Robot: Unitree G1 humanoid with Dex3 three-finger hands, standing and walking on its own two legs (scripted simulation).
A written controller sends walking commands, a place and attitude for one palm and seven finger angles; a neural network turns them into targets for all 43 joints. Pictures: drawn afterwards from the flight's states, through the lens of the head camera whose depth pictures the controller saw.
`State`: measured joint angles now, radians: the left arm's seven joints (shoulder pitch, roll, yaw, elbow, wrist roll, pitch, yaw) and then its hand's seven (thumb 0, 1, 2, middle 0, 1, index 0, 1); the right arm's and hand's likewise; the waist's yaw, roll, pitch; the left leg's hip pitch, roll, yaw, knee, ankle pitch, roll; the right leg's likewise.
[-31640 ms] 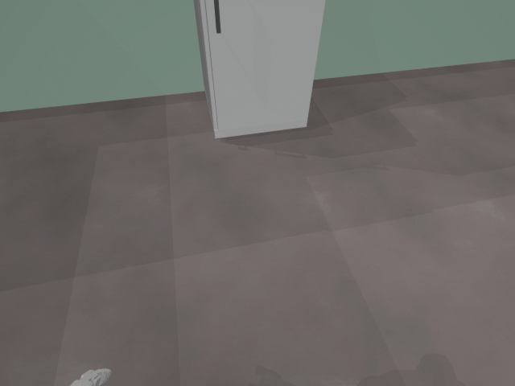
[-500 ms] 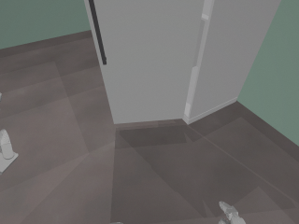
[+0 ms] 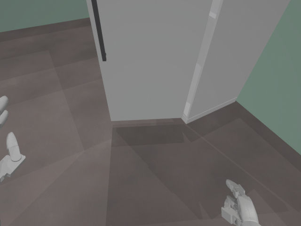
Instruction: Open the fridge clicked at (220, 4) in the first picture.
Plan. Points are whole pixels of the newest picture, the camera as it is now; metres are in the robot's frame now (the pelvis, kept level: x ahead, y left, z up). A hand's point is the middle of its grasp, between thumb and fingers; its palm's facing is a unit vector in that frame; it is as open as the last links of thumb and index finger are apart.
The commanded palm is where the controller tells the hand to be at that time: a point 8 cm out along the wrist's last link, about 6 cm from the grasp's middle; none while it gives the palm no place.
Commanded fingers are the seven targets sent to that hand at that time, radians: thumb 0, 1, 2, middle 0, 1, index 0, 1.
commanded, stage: stop stepping back and stand still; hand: left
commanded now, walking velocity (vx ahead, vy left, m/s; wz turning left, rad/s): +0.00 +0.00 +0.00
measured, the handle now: (98, 20) +0.92 +0.30 +0.11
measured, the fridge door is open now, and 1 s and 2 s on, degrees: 66 66 66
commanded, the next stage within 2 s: let the arm hang, fingers relaxed in 0.84 s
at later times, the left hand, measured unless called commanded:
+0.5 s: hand out of the picture +0.19 +0.30 +0.15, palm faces +0.41 -0.81 -0.41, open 7.4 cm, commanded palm +0.13 +0.34 +0.18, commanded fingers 0.00 0.90 0.90 -0.20 -0.30 -0.20 -0.30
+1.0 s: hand (5, 180) +0.18 +0.32 +0.09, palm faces +0.32 -0.83 -0.47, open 7.4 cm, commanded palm none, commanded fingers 0.00 0.90 0.90 -0.20 -0.30 -0.20 -0.30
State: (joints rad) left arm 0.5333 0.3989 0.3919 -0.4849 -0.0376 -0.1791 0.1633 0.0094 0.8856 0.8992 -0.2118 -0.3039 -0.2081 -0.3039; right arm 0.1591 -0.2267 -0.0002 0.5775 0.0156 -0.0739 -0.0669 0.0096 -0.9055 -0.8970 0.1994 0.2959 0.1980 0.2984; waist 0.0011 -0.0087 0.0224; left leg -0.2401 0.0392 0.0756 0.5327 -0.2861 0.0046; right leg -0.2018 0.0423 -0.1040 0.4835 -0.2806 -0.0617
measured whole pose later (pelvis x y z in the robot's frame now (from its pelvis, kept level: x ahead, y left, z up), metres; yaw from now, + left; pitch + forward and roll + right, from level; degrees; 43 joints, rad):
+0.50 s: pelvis -0.02 +0.04 +0.00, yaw +0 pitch +0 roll -2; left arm 0.53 0.38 0.37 -0.48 -0.04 -0.16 0.17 0.01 0.89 0.90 -0.21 -0.30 -0.21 -0.30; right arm 0.20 -0.20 0.03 0.61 0.00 -0.05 -0.06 0.01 -0.90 -0.90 0.20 0.30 0.20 0.30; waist 0.00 -0.01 0.01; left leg -0.25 0.00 0.10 0.50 -0.25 0.06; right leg -0.21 0.01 -0.08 0.43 -0.22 -0.01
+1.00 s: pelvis -0.03 +0.05 +0.00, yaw +1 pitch +0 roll -2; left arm 0.40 0.39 0.27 -0.19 0.02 -0.15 0.10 0.00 0.89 0.90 -0.20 -0.30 -0.20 -0.30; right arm 0.17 -0.24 0.02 0.70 -0.01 -0.10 0.00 0.01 -0.90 -0.90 0.20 0.30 0.20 0.30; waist 0.02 0.03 -0.01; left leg -0.31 -0.01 0.09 0.54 -0.24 0.08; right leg -0.26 -0.01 -0.09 0.47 -0.21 0.01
